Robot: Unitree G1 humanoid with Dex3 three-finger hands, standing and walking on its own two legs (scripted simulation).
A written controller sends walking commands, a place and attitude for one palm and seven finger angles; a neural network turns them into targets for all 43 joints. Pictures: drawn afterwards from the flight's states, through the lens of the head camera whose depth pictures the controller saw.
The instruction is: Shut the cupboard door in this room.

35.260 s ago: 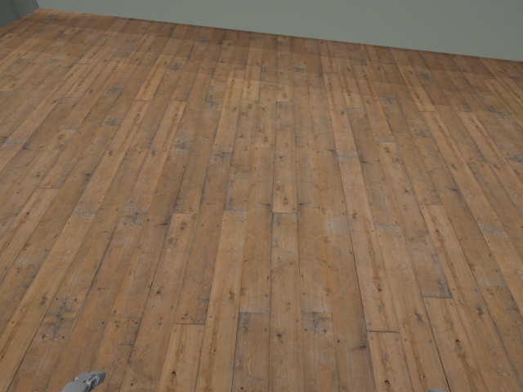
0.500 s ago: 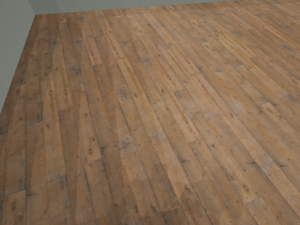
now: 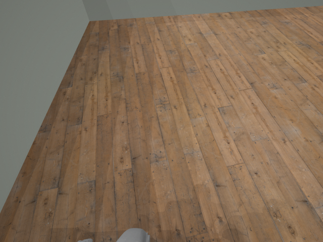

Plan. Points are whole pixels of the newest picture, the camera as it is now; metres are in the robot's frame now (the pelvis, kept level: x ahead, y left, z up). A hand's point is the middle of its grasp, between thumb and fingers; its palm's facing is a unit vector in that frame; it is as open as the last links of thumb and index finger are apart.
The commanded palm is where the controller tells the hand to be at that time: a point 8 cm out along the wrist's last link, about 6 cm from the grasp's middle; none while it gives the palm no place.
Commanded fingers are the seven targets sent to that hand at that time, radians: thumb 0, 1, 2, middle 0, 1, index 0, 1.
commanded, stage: turn or walk to find it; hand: left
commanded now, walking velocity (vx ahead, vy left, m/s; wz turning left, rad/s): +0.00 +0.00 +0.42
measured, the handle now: out of the picture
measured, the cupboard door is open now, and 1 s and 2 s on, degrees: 92 88 83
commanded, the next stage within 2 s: none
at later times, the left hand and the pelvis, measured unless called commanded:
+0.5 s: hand out of the picture +0.03 +0.22 -0.17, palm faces +0.26 -0.95 -0.19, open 7.4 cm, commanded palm none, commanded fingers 0.00 0.90 0.90 -0.20 -0.30 -0.20 -0.30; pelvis +0.00 +0.03 +0.00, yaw +12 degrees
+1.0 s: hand out of the picture -0.05 +0.18 -0.16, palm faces +0.46 -0.86 -0.24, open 7.4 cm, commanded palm none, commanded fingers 0.00 0.90 0.90 -0.20 -0.30 -0.20 -0.30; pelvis +0.00 -0.01 +0.00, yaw +26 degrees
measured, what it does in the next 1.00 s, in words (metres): steps on the spot, turning left: left foot, then right foot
